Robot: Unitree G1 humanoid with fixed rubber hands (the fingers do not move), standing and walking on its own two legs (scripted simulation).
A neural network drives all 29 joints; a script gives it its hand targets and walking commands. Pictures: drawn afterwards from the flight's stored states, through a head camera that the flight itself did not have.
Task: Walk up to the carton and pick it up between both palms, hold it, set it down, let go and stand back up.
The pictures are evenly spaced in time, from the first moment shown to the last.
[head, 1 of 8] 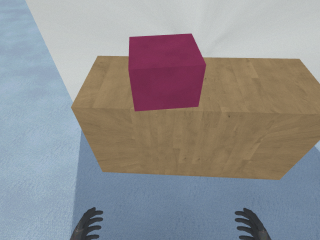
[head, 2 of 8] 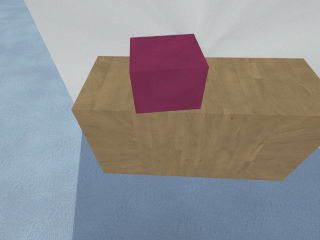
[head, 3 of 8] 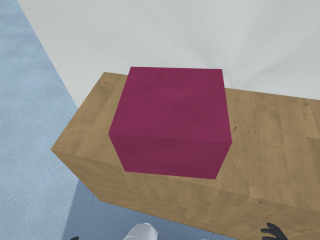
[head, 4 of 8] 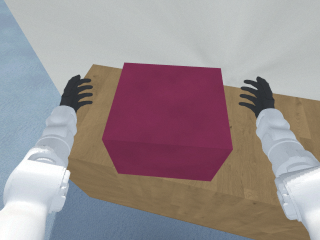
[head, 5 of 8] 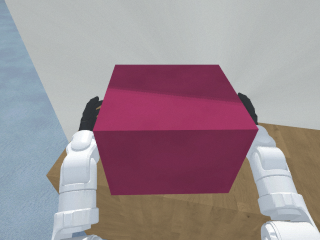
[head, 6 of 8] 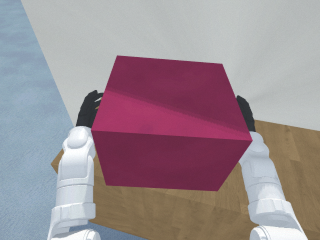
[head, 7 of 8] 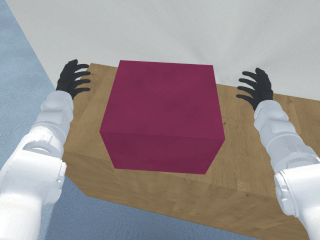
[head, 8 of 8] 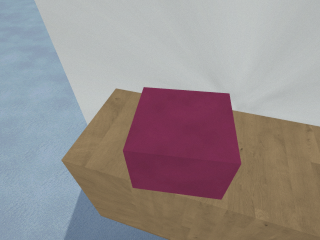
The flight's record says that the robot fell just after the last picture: no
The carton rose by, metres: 0.20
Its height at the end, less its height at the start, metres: +0.00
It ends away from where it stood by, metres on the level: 0.00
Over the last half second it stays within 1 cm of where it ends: yes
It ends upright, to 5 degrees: yes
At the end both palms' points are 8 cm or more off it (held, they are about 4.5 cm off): yes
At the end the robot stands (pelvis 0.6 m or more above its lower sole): yes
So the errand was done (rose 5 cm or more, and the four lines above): yes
